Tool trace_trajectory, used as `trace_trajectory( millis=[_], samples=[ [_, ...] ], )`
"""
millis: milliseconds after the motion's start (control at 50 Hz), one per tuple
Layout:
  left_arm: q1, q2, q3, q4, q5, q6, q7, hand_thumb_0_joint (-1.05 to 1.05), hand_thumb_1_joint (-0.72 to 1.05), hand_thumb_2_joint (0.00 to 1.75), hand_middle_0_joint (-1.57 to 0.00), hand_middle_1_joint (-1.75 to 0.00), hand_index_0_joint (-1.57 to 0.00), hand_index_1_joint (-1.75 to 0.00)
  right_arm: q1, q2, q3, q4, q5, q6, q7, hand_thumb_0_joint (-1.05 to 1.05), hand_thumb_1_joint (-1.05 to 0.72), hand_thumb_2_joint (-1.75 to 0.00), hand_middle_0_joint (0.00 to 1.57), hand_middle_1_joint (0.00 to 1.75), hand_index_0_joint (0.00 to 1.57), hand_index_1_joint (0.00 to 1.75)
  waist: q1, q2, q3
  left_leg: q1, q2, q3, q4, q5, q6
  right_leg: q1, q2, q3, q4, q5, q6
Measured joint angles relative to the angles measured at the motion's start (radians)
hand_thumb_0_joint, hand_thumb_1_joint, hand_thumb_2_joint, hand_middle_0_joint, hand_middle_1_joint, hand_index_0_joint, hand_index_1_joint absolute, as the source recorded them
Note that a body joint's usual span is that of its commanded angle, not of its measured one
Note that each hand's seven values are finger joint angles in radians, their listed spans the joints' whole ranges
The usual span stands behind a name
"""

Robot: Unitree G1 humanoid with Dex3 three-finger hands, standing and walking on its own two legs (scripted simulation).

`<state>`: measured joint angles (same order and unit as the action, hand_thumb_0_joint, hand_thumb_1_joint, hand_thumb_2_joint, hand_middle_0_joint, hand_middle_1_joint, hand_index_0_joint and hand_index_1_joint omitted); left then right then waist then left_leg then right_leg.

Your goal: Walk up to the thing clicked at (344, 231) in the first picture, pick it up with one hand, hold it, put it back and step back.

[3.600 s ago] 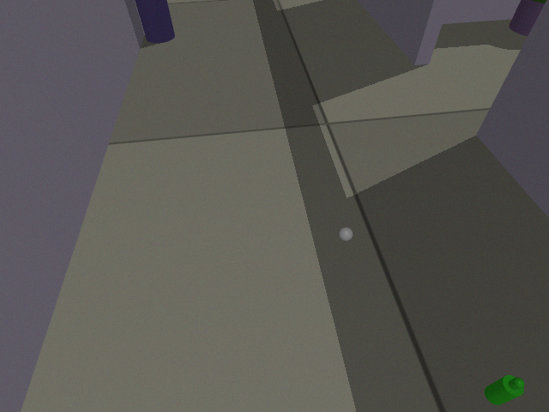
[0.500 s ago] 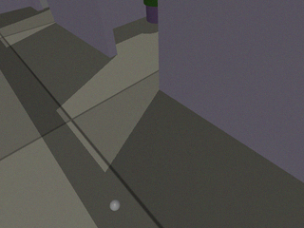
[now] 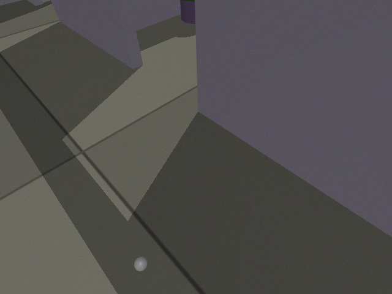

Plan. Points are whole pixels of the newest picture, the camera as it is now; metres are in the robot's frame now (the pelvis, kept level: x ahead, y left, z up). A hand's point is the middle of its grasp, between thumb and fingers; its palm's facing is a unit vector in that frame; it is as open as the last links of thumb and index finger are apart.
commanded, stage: walk up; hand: left
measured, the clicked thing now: (140, 263) +0.40 +0.31 -0.72
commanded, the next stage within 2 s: stand in 1.68 s
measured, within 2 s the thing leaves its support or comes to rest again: neither
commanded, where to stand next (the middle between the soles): +0.02 +0.00 m, yaw +3 degrees
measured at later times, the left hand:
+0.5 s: hand out of the picture +0.07 +0.27 -0.13, palm faces +0.00 -0.93 -0.36, open 7.4 cm
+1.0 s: hand out of the picture +0.10 +0.27 -0.13, palm faces +0.03 -0.94 -0.34, open 7.4 cm
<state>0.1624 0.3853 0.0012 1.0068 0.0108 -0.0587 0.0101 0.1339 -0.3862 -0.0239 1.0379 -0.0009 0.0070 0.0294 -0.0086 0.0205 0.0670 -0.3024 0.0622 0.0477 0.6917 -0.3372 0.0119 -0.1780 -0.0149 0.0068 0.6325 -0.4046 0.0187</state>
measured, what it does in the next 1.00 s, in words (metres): stands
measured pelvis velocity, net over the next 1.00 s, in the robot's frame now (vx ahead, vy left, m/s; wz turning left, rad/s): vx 0.02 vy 0.01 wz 0.03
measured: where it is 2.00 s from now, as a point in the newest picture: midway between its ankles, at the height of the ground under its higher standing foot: outside the picture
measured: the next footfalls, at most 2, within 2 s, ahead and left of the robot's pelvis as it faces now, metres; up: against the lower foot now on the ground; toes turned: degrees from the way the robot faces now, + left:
none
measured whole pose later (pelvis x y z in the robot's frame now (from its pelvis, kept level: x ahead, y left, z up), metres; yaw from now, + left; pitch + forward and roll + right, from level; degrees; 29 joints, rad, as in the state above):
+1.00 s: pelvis +0.02 +0.01 +0.02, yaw +2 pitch -2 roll +0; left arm 0.05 0.35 0.02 1.15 0.01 -0.02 -0.01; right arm 0.07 -0.36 0.00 1.14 0.00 -0.01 0.01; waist 0.01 0.01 0.05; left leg -0.15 0.00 0.00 0.38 -0.19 0.01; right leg -0.10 -0.05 -0.06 0.35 -0.20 0.03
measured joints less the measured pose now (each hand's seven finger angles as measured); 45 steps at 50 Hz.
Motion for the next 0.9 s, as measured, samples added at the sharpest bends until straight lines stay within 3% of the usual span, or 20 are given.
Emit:
trace_trajectory(
  millis=[40,100,140,220,240,280,300,380,440,620,900],
  samples=[
    [0.015,-0.008,-0.002,0.005,0.003,0.002,-0.002,0.01,0.90,0.89,-0.20,-0.30,-0.21,-0.30,-0.007,-0.008,-0.002,0.002,-0.003,0.000,-0.003,0.01,-0.90,-0.90,0.20,0.30,0.20,0.30,0.003,0.004,0.003,0.006,-0.016,-0.007,-0.004,-0.021,0.008,0.004,-0.008,0.005,0.002,-0.002,0.002],
    [0.024,-0.011,-0.003,0.021,0.002,0.018,-0.003,0.01,0.90,0.89,-0.20,-0.30,-0.21,-0.30,-0.011,-0.007,-0.007,0.005,-0.002,-0.016,-0.003,0.01,-0.90,-0.90,0.20,0.29,0.20,0.30,0.007,-0.010,0.013,0.032,-0.042,0.006,-0.046,0.025,-0.001,0.007,-0.034,0.017,0.008,-0.004,0.013],
    [0.015,-0.008,0.001,0.026,-0.005,0.029,0.000,0.01,0.90,0.89,-0.20,-0.30,-0.21,-0.30,-0.011,-0.004,-0.009,-0.001,0.000,-0.028,-0.001,0.01,-0.90,-0.90,0.20,0.29,0.20,0.30,0.012,-0.010,0.025,0.036,-0.042,0.012,-0.056,0.029,0.005,-0.023,-0.036,0.014,0.057,0.023,-0.003],
    [-0.002,0.010,0.013,0.022,-0.010,0.033,0.004,0.01,0.90,0.89,-0.20,-0.30,-0.21,-0.30,0.000,0.013,-0.005,-0.008,-0.006,-0.028,-0.001,0.01,-0.90,-0.90,0.20,0.30,0.20,0.30,0.018,-0.007,0.045,0.047,-0.022,0.005,-0.075,0.044,0.007,-0.072,-0.009,-0.016,0.098,-0.108,-0.036],
    [-0.003,0.014,0.016,0.020,-0.009,0.030,0.002,0.01,0.90,0.90,-0.20,-0.30,-0.21,-0.30,0.004,0.015,-0.002,-0.007,-0.007,-0.023,-0.001,0.01,-0.90,-0.90,0.20,0.30,0.20,0.30,0.017,-0.008,0.045,0.047,-0.020,0.002,-0.079,0.048,0.003,-0.071,-0.008,-0.026,0.063,-0.094,-0.042],
    [-0.003,0.019,0.020,0.020,-0.006,0.019,0.000,0.01,0.90,0.90,-0.20,-0.30,-0.21,-0.30,0.003,0.014,0.004,0.002,-0.004,-0.007,-0.002,0.01,-0.90,-0.90,0.20,0.30,0.21,0.30,0.017,-0.010,0.044,0.042,-0.021,-0.002,-0.069,0.048,-0.010,-0.056,-0.010,-0.034,-0.025,0.091,-0.035],
    [-0.004,0.014,0.023,0.025,-0.002,0.016,0.000,0.01,0.90,0.90,-0.20,-0.30,-0.21,-0.30,0.000,0.011,0.005,0.009,0.001,0.002,-0.005,0.01,-0.90,-0.90,0.20,0.30,0.21,0.30,0.015,-0.002,0.045,0.038,-0.018,-0.008,-0.059,0.045,-0.015,-0.053,-0.007,-0.040,-0.032,0.130,-0.026],
    [-0.005,-0.017,0.015,0.052,0.016,0.034,-0.008,0.01,0.90,0.90,-0.20,-0.30,-0.21,-0.30,-0.001,0.001,-0.002,0.028,0.006,0.019,-0.006,0.01,-0.90,-0.90,0.20,0.30,0.20,0.30,0.014,0.016,0.021,0.035,-0.050,-0.035,-0.052,-0.056,-0.002,-0.048,-0.019,-0.040,-0.049,0.115,-0.019],
    [-0.019,-0.034,0.012,0.066,0.010,0.049,-0.013,0.01,0.90,0.90,-0.20,-0.30,-0.21,-0.30,0.012,0.001,-0.004,0.042,0.001,0.004,-0.004,0.01,-0.90,-0.90,0.20,0.29,0.20,0.30,0.007,0.021,0.013,0.068,-0.056,-0.030,-0.138,0.103,-0.004,-0.033,-0.029,-0.042,-0.074,0.125,0.000],
    [-0.075,-0.036,0.016,0.095,-0.002,0.039,-0.020,0.01,0.90,0.90,-0.20,-0.30,-0.21,-0.30,0.018,0.047,0.028,0.103,-0.008,-0.012,-0.001,0.01,-0.90,-0.90,0.20,0.30,0.20,0.30,0.008,-0.020,-0.014,0.115,-0.061,-0.034,-0.250,0.129,-0.002,0.023,-0.030,-0.049,-0.204,0.180,0.006],
    [-0.113,-0.040,0.014,0.138,0.000,0.041,-0.016,0.01,0.90,0.90,-0.20,-0.30,-0.21,-0.30,-0.050,0.025,0.020,0.102,-0.001,-0.021,-0.018,0.01,-0.90,-0.90,0.20,0.30,0.20,0.30,0.008,-0.015,-0.021,0.146,-0.064,-0.046,-0.306,0.146,-0.002,0.068,-0.031,-0.063,-0.280,0.202,0.011]
  ],
)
